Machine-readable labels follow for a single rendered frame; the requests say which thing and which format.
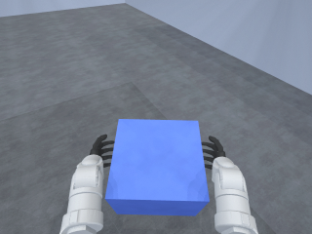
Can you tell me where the robot right forearm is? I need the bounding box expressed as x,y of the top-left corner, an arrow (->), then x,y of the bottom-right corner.
212,156 -> 258,234

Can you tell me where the right robot hand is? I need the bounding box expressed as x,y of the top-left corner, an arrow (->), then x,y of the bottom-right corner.
201,136 -> 226,170

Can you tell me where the left robot hand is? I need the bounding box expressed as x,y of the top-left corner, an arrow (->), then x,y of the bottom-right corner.
90,134 -> 115,168

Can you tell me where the robot left forearm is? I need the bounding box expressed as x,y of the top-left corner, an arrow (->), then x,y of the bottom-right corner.
59,154 -> 104,234

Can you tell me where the carton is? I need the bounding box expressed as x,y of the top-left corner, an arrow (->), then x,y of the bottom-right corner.
104,119 -> 210,216

